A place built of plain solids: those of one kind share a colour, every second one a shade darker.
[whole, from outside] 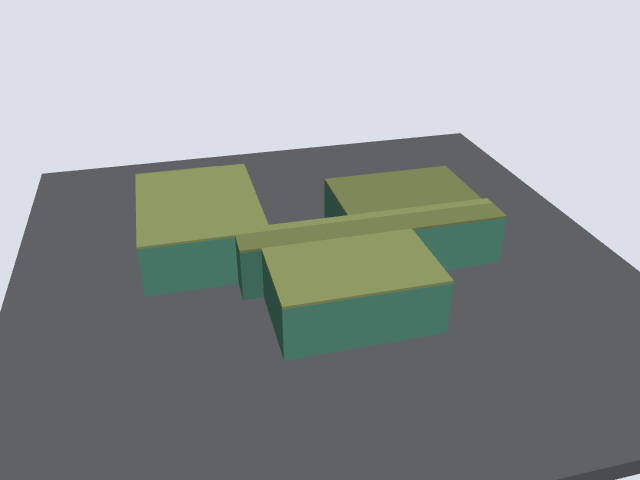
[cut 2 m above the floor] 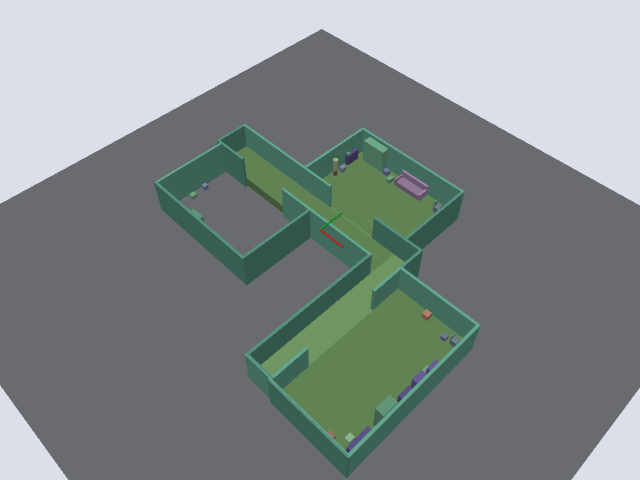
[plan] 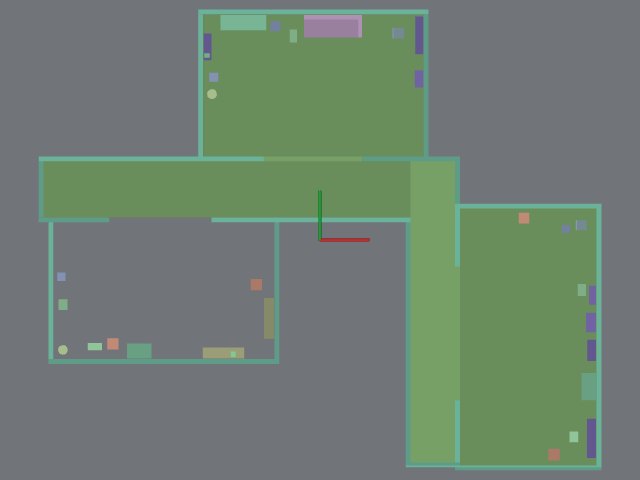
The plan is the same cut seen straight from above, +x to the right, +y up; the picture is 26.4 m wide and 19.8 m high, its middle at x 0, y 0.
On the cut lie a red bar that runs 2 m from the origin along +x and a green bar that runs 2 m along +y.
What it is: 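A storey of a split-level house; a hall and three lower rooms open beside it; the rooms' floors lie 0.78 m, 0.178 m and not at all below the hall's; a bare drop, one riser, a flush line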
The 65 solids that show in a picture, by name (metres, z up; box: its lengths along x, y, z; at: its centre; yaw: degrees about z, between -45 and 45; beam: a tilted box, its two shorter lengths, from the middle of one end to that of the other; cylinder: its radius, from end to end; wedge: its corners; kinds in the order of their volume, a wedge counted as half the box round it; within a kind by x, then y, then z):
{
 "floor_1": {"box": [15.14, 2.31, 0.83], "at": [-3.84, 2.09, 0.37]},
 "floor_2": {"box": [4.08, 0.2, 0.65], "at": [-0.28, 3.35, 0.28]},
 "floor_3": {"box": [9.1, 5.86, 0.65], "at": [-0.27, 6.38, 0.28]},
 "floor_4": {"box": [1.84, 12.42, 0.83], "at": [4.65, -2.96, 0.37]},
 "floor_5": {"box": [0.2, 5.53, 0.83], "at": [5.67, -3.85, 0.37]},
 "floor_6": {"box": [5.64, 10.6, 0.83], "at": [8.59, -4.0, 0.37]},
 "wall_1": {"box": [0.2, 2.31, 3.44], "at": [-11.51, 2.09, 1.67]},
 "wall_2": {"box": [0.2, 5.65, 3.44], "at": [-11.1, -2.09, 1.67]},
 "wall_3": {"box": [2.92, 0.2, 3.44], "at": [-10.15, 0.83, 1.67]},
 "wall_4": {"box": [9.29, 0.2, 3.44], "at": [-6.96, 3.35, 1.67]},
 "wall_5": {"box": [9.52, 0.2, 3.44], "at": [-6.44, -5.01, 1.67]},
 "wall_6": {"box": [0.2, 5.86, 3.44], "at": [-4.92, 6.38, 1.67]},
 "wall_7": {"box": [0.2, 5.65, 3.44], "at": [-1.78, -2.09, 1.67]},
 "wall_8": {"box": [8.21, 0.2, 3.44], "at": [-0.37, 0.83, 1.67]},
 "wall_9": {"box": [9.5, 0.2, 3.44], "at": [-0.27, 9.41, 1.67]},
 "wall_10": {"box": [0.2, 9.91, 3.44], "at": [3.64, -4.22, 1.67]},
 "wall_11": {"box": [4.01, 0.2, 3.44], "at": [3.77, 3.35, 1.67]},
 "wall_12": {"box": [0.2, 5.86, 3.44], "at": [4.38, 6.38, 1.67]},
 "wall_13": {"box": [2.24, 0.13, 3.44], "at": [4.65, -9.24, 1.67]},
 "wall_14": {"box": [0.2, 2.56, 3.44], "at": [5.67, -7.9, 1.67]},
 "wall_15": {"box": [0.2, 2.39, 3.44], "at": [5.67, 0.1, 1.67]},
 "wall_16": {"box": [0.2, 1.75, 3.44], "at": [5.67, 2.37, 1.67]},
 "wall_17": {"box": [8.07, 0.07, 3.44], "at": [7.57, -9.34, 1.67]},
 "wall_18": {"box": [6.04, 0.13, 3.44], "at": [8.59, -9.44, 1.67]},
 "wall_19": {"box": [6.04, 0.2, 3.44], "at": [8.59, 1.4, 1.67]},
 "wall_20": {"box": [0.2, 10.6, 3.44], "at": [11.51, -4.0, 1.67]},
 "roof_1": {"box": [9.52, 5.85, 0.16], "at": [-6.44, -2.19, 3.47]},
 "roof_2": {"box": [17.38, 1.95, 0.16], "at": [-2.92, 2.47, 3.47]},
 "roof_3": {"box": [9.5, 6.06, 0.16], "at": [-0.27, 6.48, 3.47]},
 "roof_4": {"box": [23.22, 0.76, 0.16], "at": [0.0, 1.12, 3.47]},
 "roof_5": {"box": [8.07, 10.11, 0.16], "at": [7.57, -4.32, 3.47]},
 "roof_6": {"box": [6.04, 0.13, 0.16], "at": [8.59, -9.44, 3.47]},
 "wardrobe_1": {"box": [1.02, 0.62, 1.99], "at": [-7.46, -4.58, 0.95]},
 "wardrobe_2": {"box": [1.89, 0.64, 1.94], "at": [-3.16, 8.97, 1.57]},
 "wardrobe_3": {"box": [0.6, 1.13, 2.18], "at": [11.09, -6.04, 1.87]},
 "case_1": {"box": [0.33, 1.1, 0.9], "at": [-4.64, 7.97, 1.05]},
 "case_2": {"box": [0.35, 0.71, 1.21], "at": [4.08, 6.65, 1.21]},
 "case_3": {"box": [0.33, 1.56, 1.54], "at": [4.1, 8.44, 1.38]},
 "case_4": {"box": [0.41, 0.81, 1.74], "at": [11.18, -3.4, 1.65]},
 "case_5": {"box": [0.38, 1.62, 1.49], "at": [11.2, -8.18, 1.53]},
 "case_6": {"box": [0.36, 0.87, 1.54], "at": [11.21, -4.55, 1.55]},
 "case_7": {"box": [0.3, 0.79, 1.64], "at": [11.24, -2.28, 1.6]},
 "sideboard_1": {"box": [1.72, 0.46, 0.94], "at": [-3.98, -4.66, 0.42]},
 "sideboard_2": {"box": [0.41, 1.68, 0.93], "at": [-2.11, -3.24, 0.42]},
 "sofa_1": {"box": [0.16, 0.74, 0.59], "at": [-0.58, 8.73, 0.9]},
 "sofa_2": {"box": [2.08, 0.74, 0.41], "at": [0.54, 8.73, 0.81]},
 "sofa_3": {"box": [2.4, 0.19, 0.9], "at": [0.54, 9.19, 1.05]},
 "sofa_4": {"box": [0.16, 0.74, 0.59], "at": [1.66, 8.73, 0.9]},
 "pouf_1": {"box": [0.47, 0.47, 0.49], "at": [-8.54, -4.28, 0.2]},
 "pouf_2": {"box": [0.47, 0.47, 0.45], "at": [-2.62, -1.84, 0.18]},
 "pouf_3": {"box": [0.44, 0.44, 0.42], "at": [8.41, 0.9, 0.99]},
 "pouf_4": {"box": [0.48, 0.48, 0.36], "at": [9.65, -8.85, 0.96]},
 "toybox_1": {"box": [0.37, 0.44, 0.35], "at": [-10.6, -2.66, 0.13]},
 "toybox_2": {"box": [0.59, 0.31, 0.38], "at": [-9.29, -4.4, 0.14]},
 "toybox_3": {"box": [0.3, 0.54, 0.36], "at": [-1.1, 8.42, 0.78]},
 "toybox_4": {"box": [0.36, 0.45, 0.31], "at": [10.47, -8.12, 0.94]},
 "toybox_5": {"box": [0.34, 0.5, 0.32], "at": [10.8, -2.06, 0.94]},
 "basket_1": {"box": [0.35, 0.35, 0.44], "at": [-10.67, -1.51, 0.17]},
 "basket_2": {"box": [0.37, 0.37, 0.4], "at": [-4.38, 6.71, 0.8]},
 "basket_3": {"box": [0.42, 0.42, 0.37], "at": [-1.83, 8.82, 0.79]},
 "basket_4": {"box": [0.34, 0.34, 0.32], "at": [10.14, 0.45, 0.94]},
 "bush_1": {"cylinder": 0.2, "from": [-10.6, -4.53, 0.53], "to": [-10.6, -4.53, 1.08]},
 "bush_2": {"cylinder": 0.2, "from": [-4.45, 6.02, 1.12], "to": [-4.45, 6.02, 2.11]},
 "chair_1": {"box": [0.44, 0.45, 0.44], "at": [3.25, 8.53, 0.82]},
 "chair_2": {"box": [0.41, 0.42, 0.44], "at": [10.8, 0.61, 1.0]}
}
